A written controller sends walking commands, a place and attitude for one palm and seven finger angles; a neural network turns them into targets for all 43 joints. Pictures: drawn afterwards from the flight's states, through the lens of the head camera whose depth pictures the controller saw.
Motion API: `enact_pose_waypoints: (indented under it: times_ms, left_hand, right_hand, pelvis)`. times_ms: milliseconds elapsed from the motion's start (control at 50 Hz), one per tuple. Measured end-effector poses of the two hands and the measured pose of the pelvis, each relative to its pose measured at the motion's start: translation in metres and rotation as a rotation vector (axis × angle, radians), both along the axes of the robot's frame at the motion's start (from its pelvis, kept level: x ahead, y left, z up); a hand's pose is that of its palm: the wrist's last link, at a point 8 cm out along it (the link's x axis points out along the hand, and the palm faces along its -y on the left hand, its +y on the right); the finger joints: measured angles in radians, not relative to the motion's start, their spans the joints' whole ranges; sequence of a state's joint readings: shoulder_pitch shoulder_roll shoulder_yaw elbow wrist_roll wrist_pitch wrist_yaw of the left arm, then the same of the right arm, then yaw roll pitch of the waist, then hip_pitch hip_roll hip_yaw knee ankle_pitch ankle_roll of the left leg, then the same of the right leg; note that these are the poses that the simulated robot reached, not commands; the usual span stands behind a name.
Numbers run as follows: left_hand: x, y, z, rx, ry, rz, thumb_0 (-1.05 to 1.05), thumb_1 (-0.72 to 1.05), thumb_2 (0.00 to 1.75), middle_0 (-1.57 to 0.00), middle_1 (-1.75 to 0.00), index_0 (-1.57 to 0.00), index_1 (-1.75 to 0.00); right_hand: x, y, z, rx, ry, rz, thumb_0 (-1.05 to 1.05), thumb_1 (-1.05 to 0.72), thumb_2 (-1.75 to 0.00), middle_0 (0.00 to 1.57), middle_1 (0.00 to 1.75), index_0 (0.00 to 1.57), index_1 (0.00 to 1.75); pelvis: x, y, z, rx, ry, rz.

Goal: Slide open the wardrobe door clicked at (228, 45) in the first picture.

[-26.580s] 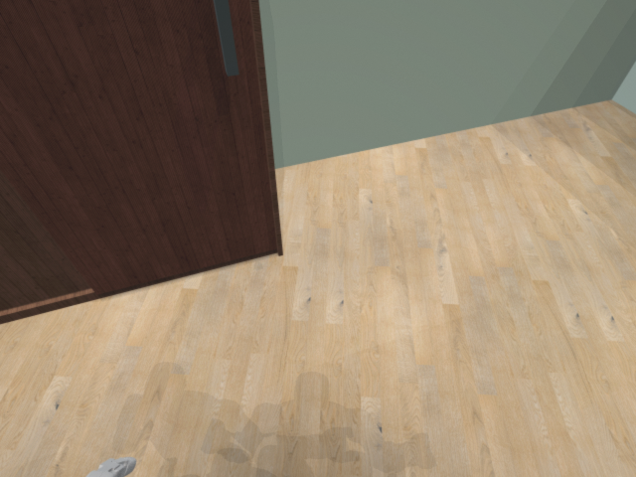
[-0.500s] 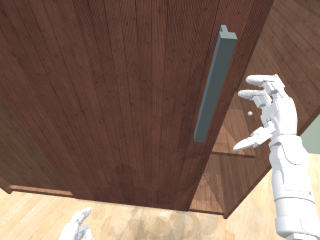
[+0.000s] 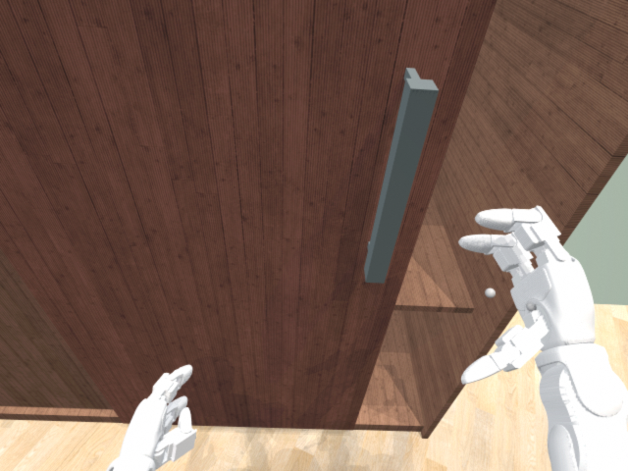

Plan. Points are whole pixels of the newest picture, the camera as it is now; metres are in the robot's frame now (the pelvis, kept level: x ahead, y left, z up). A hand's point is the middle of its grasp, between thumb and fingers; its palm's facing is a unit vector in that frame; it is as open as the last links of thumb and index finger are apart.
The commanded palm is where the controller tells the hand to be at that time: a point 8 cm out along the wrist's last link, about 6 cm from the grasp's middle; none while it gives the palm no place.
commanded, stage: slip the hand off the handle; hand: right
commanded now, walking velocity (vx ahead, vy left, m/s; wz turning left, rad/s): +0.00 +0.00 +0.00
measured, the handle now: (390, 188) +0.42 -0.08 +0.19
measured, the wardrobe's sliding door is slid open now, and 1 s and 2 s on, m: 0.22 0.22 0.22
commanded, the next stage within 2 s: draw the hand back to the body in 0.10 s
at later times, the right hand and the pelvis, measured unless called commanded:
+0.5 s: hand (532, 330) +0.21 -0.19 +0.18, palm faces +0.05 +1.00 -0.07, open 14.7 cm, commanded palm +0.18 -0.24 +0.18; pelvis +0.00 +0.00 +0.00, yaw -1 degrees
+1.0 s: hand (587, 357) +0.19 -0.24 +0.17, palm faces +0.36 +0.89 -0.29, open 13.0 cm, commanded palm +0.15 -0.28 +0.18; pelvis -0.01 -0.01 +0.00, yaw +0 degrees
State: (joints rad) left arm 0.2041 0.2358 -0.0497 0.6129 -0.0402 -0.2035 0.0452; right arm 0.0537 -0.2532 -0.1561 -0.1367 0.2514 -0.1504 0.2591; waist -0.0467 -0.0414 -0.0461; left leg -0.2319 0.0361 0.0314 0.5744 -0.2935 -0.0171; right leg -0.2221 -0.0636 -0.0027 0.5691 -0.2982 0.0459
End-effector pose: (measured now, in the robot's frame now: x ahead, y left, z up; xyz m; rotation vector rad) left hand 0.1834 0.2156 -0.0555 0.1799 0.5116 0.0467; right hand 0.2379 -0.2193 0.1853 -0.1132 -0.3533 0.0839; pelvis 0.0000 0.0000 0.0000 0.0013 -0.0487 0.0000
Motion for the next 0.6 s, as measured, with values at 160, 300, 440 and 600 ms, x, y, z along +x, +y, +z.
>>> enact_pose_waypoints:
  times_ms: [160,300,440,600]
  left_hand:
    - [-0.001,0.003,0.0,0.0,-0.014,-0.014,0.01,0.91,0.9,-0.21,-0.3,-0.2,-0.3]
    - [-0.008,0.007,-0.006,-0.001,0.0,0.003,0.02,0.91,0.9,-0.21,-0.3,-0.2,-0.3]
    - [-0.002,0.003,0.0,-0.024,-0.051,0.024,0.02,0.91,0.9,-0.21,-0.3,-0.2,-0.3]
    - [0.006,-0.004,0.012,-0.007,-0.11,0.0,0.02,0.91,0.9,-0.21,-0.3,-0.2,-0.3]
  right_hand:
    - [-0.025,-0.007,-0.004,-0.012,0.014,-0.027,-0.01,0.56,-0.2,0.26,1.15,0.26,1.15]
    - [-0.028,-0.013,-0.004,0.022,0.072,-0.055,-0.01,0.56,-0.2,0.26,1.15,0.26,1.15]
    - [-0.038,-0.023,-0.009,0.049,0.242,-0.124,-0.01,0.55,-0.2,0.26,1.15,0.25,1.15]
    - [-0.057,-0.038,-0.004,0.067,0.195,-0.154,-0.01,0.55,-0.2,0.26,1.15,0.25,1.15]
  pelvis:
    - [-0.001,0.006,-0.001,0.003,-0.012,-0.008]
    - [-0.002,0.005,-0.001,0.004,-0.018,-0.012]
    - [0.001,0.001,0.001,0.0,-0.016,-0.01]
    - [-0.001,-0.002,0.0,0.004,-0.038,-0.013]
